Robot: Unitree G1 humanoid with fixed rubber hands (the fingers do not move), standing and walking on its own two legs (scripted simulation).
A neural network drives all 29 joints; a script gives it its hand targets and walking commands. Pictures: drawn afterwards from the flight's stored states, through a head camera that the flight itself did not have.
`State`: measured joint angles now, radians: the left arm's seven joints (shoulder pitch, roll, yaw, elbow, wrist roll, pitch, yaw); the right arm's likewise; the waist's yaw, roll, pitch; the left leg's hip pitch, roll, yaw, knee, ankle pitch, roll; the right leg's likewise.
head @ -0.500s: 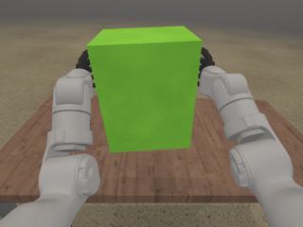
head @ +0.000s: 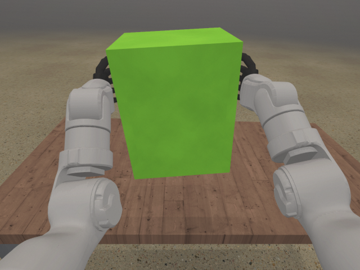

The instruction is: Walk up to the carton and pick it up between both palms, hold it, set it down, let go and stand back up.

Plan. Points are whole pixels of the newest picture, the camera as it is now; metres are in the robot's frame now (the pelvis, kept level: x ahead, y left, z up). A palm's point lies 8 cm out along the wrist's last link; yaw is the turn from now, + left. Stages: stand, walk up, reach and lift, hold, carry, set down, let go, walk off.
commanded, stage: hold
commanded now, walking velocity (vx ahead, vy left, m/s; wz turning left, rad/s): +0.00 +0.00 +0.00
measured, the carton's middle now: (177, 103) +0.37 -0.01 +0.29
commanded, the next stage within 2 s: none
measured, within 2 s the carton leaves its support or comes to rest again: neither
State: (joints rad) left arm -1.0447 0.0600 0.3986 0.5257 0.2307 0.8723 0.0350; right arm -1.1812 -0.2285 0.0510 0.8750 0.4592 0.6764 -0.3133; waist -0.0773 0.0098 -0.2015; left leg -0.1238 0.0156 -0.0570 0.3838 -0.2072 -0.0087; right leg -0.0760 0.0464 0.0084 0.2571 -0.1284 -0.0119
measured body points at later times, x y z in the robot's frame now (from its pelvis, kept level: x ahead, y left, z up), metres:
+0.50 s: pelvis +0.00 +0.00 +0.00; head -0.09 +0.02 +0.44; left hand +0.39 +0.15 +0.31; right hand +0.38 -0.15 +0.32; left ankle +0.00 +0.12 -0.75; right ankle +0.01 -0.11 -0.75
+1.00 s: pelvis +0.00 +0.00 +0.00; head -0.09 +0.01 +0.44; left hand +0.39 +0.14 +0.31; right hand +0.38 -0.16 +0.33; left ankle +0.00 +0.12 -0.75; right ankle +0.01 -0.11 -0.75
